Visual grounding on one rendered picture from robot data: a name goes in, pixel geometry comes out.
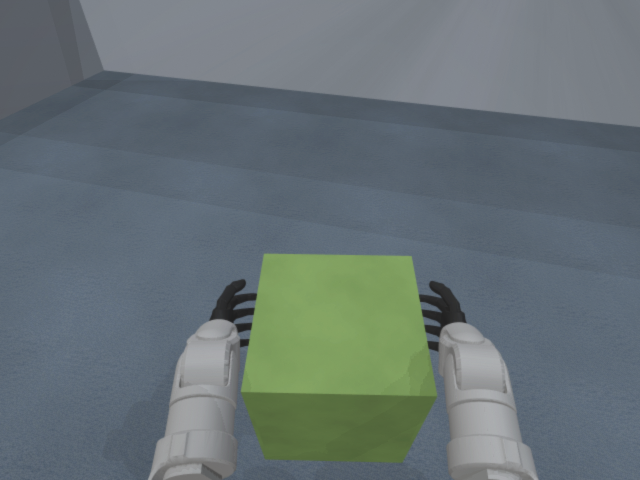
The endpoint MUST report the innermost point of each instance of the right robot forearm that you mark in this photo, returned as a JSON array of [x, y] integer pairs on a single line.
[[486, 442]]

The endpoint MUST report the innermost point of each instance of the carton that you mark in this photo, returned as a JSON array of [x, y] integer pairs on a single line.
[[338, 366]]

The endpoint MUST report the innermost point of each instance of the left robot forearm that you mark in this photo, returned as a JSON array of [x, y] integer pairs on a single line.
[[198, 442]]

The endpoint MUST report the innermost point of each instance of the robot left hand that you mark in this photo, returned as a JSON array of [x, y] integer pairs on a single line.
[[226, 303]]

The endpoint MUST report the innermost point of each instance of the robot right hand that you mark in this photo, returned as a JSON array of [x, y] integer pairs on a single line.
[[449, 306]]

